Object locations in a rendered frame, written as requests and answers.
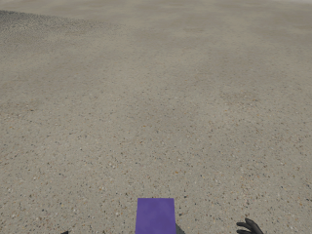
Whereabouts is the carton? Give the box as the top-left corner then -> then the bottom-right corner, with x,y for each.
135,198 -> 176,234

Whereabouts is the right robot hand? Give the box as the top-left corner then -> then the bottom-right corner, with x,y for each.
236,218 -> 263,234

